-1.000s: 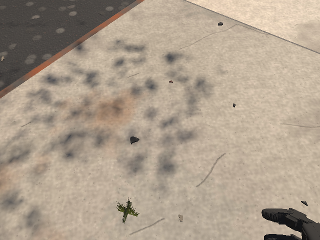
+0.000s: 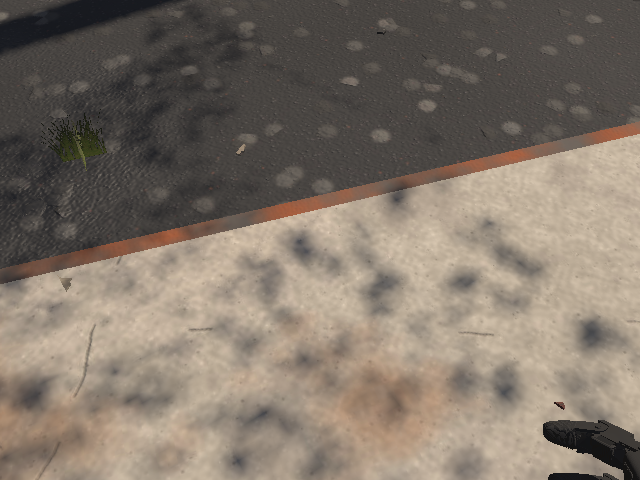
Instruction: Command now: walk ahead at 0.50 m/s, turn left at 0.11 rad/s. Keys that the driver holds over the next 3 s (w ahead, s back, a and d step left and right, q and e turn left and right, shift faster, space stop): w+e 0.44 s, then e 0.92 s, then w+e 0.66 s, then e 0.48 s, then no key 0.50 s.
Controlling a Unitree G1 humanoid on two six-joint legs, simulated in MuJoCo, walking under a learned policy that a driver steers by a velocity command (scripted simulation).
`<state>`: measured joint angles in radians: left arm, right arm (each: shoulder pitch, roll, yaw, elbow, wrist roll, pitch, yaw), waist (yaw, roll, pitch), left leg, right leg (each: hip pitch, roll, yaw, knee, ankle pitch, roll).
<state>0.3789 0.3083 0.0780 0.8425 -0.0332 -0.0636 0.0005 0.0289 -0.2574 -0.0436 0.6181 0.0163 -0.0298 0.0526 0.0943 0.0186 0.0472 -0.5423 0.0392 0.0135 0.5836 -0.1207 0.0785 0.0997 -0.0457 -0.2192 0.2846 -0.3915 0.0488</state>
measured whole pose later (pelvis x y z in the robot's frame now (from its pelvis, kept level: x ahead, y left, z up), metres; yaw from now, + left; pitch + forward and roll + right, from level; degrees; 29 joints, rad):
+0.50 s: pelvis +0.27 +0.00 +0.00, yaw -13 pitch +1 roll +2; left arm 0.12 0.25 0.04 0.72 -0.01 -0.03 -0.06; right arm 0.31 -0.27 -0.07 0.86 0.00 -0.06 -0.02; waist -0.07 -0.04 0.04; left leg 0.11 -0.02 0.26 0.26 -0.39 0.00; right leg -0.62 -0.07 -0.04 0.65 -0.03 -0.05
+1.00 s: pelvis +0.44 -0.04 +0.01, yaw -31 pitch +3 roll +0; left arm 0.19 0.32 0.08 0.63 -0.01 0.04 0.03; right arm 0.11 -0.29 -0.05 0.74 0.00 -0.02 -0.02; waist 0.02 0.01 0.02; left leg -0.45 -0.02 -0.13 0.64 -0.24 -0.08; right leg -0.35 0.14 0.20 0.54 -0.22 -0.05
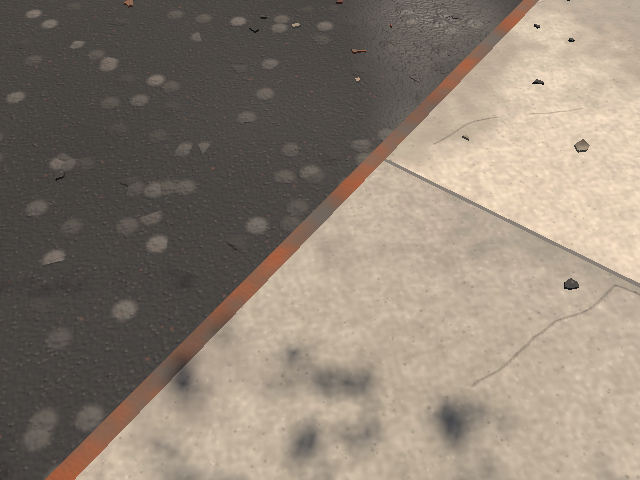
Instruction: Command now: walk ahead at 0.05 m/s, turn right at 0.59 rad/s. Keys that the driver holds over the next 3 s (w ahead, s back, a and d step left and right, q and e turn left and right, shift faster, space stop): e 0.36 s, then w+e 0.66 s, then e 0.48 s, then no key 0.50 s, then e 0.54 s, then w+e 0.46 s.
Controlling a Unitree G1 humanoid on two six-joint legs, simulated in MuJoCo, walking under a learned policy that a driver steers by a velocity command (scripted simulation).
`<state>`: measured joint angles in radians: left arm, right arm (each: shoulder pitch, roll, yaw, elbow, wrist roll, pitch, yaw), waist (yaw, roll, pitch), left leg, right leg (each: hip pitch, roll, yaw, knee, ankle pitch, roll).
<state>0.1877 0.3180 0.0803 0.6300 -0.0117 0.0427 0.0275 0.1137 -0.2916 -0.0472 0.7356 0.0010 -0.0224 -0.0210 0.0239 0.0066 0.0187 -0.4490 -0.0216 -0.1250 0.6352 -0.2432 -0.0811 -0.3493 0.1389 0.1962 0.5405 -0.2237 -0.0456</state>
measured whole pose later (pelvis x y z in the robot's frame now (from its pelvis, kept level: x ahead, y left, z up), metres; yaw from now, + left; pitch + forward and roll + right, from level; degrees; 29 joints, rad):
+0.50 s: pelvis +0.02 -0.02 +0.00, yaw -18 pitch +2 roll +1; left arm 0.24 0.29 0.07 0.61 -0.01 0.04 -0.01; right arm 0.15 -0.32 -0.08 0.75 0.01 0.01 -0.01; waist -0.01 0.04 0.02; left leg -0.41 0.09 0.03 0.85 -0.48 -0.02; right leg -0.30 0.02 -0.01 0.60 -0.34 -0.07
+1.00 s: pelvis +0.21 -0.07 +0.00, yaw -35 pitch +2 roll +2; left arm 0.40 0.31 0.07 0.70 -0.04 -0.01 0.03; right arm 0.10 -0.28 -0.07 0.72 0.00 -0.11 0.03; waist 0.05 -0.04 0.00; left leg -0.35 -0.04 0.01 0.50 -0.20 0.02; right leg -0.29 0.04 0.17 1.05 -0.47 -0.02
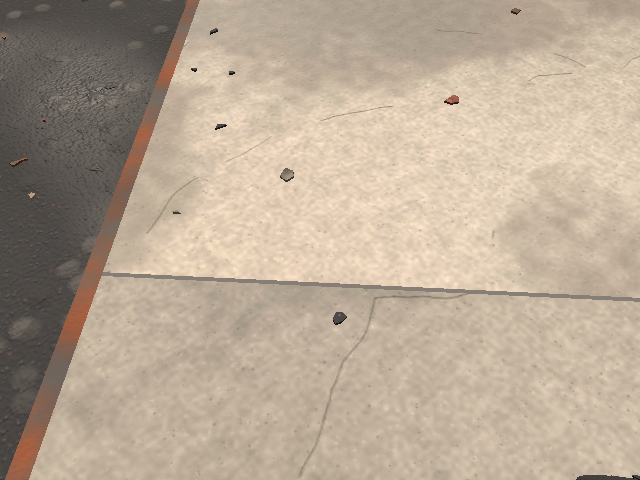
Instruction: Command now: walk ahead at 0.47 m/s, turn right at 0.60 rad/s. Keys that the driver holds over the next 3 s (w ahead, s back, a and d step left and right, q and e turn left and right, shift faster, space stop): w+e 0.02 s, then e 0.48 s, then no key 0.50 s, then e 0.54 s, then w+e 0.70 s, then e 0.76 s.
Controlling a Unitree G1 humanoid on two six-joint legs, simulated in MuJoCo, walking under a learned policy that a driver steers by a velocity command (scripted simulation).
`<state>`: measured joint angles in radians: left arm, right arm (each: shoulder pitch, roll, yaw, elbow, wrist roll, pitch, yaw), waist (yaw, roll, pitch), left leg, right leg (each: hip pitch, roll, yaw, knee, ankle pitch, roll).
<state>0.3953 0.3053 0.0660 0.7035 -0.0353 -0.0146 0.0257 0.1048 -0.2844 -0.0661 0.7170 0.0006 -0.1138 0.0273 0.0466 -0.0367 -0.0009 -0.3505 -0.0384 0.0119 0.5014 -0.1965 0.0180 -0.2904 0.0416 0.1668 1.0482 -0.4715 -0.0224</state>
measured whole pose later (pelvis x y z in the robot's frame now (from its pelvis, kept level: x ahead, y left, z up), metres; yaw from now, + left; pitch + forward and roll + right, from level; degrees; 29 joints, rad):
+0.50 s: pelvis +0.18 -0.04 +0.00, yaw -17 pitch +2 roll +1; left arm 0.16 0.32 0.07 0.55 -0.01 0.00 -0.02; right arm 0.10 -0.33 -0.05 0.76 0.00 -0.02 0.00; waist 0.00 0.02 0.11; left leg -0.47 0.01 -0.03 1.19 -0.48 -0.04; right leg -0.45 0.08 0.04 0.51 -0.10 -0.07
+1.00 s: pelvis +0.26 -0.01 +0.00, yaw -24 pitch -1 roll +0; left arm 0.19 0.26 0.04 0.69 0.02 0.04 0.01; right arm 0.20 -0.24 0.00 0.77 -0.02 -0.02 0.00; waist 0.00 -0.02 0.03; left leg -0.22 0.00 0.00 0.54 -0.30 0.01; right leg -0.29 0.04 0.10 0.51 -0.19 0.01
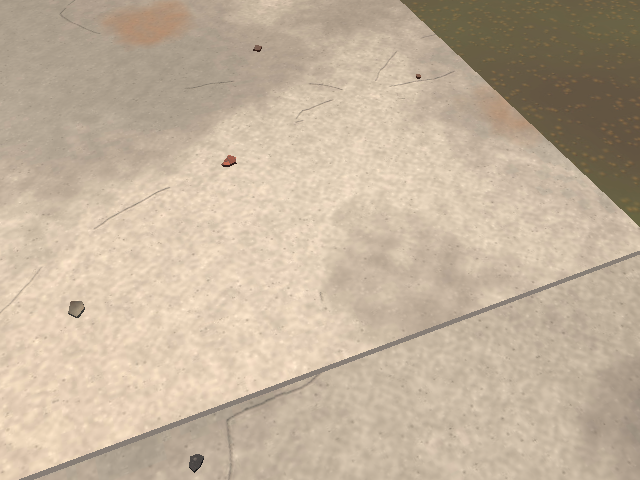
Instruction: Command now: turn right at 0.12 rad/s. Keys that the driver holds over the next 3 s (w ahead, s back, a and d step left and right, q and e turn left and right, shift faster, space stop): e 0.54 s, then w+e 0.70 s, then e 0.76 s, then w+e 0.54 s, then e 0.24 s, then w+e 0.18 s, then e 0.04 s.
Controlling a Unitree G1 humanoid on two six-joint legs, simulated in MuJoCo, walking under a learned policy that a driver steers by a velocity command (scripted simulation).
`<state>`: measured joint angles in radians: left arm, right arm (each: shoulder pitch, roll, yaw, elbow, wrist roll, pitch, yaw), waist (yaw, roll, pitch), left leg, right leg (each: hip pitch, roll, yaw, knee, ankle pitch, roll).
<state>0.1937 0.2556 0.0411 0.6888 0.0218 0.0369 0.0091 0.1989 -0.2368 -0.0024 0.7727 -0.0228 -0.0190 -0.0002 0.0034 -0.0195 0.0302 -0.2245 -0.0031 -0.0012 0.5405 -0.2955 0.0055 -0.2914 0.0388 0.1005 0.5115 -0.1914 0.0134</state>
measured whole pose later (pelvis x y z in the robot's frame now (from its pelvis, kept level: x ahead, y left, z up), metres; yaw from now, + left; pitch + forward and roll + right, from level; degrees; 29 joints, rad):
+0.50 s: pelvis +0.02 -0.01 +0.01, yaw -12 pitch +2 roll +2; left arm 0.20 0.28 0.06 0.62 -0.01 0.03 0.02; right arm 0.10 -0.31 -0.07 0.70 0.01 0.01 -0.03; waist 0.01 0.01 0.06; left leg -0.43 -0.05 -0.08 0.94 -0.46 -0.07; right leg -0.33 0.10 0.20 0.48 -0.16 -0.03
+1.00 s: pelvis +0.09 -0.02 +0.01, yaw -30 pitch +1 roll +0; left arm 0.22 0.30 0.08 0.63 -0.02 0.00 -0.02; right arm 0.40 -0.28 -0.06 0.77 -0.01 -0.06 -0.01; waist -0.07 -0.03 -0.01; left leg 0.02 0.03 0.13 0.25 -0.30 0.00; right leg -0.69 -0.06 0.07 0.93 -0.08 0.06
